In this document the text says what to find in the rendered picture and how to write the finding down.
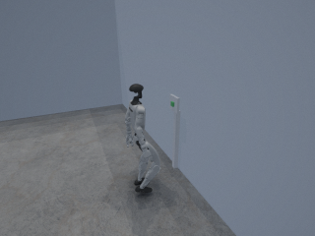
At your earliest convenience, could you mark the robot left forearm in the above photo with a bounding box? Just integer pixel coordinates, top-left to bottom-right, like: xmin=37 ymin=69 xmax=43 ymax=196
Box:
xmin=125 ymin=119 xmax=132 ymax=136

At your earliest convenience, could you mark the robot torso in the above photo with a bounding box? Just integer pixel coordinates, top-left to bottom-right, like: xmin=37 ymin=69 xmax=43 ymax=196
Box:
xmin=129 ymin=102 xmax=146 ymax=146

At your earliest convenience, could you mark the left robot upper arm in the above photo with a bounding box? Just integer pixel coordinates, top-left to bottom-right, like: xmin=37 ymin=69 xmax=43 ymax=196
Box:
xmin=125 ymin=99 xmax=132 ymax=122

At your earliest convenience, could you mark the right robot upper arm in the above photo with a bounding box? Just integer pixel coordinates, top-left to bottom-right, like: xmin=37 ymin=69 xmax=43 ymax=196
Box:
xmin=134 ymin=105 xmax=146 ymax=132

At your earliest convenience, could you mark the right robot hand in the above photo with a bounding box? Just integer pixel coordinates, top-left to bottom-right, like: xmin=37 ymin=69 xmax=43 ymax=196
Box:
xmin=142 ymin=149 xmax=154 ymax=164

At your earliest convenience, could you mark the left robot hand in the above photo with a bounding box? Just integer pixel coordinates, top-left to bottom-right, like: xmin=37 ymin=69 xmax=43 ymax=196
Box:
xmin=125 ymin=135 xmax=134 ymax=148

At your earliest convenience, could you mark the right robot shin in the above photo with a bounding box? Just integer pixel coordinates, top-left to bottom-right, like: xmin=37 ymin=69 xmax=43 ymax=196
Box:
xmin=140 ymin=164 xmax=161 ymax=189

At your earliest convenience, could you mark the panel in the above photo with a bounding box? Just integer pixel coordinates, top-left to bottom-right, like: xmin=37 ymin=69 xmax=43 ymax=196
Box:
xmin=169 ymin=93 xmax=181 ymax=169

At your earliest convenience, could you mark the robot right forearm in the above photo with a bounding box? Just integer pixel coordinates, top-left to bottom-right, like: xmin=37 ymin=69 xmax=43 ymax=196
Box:
xmin=136 ymin=127 xmax=148 ymax=151

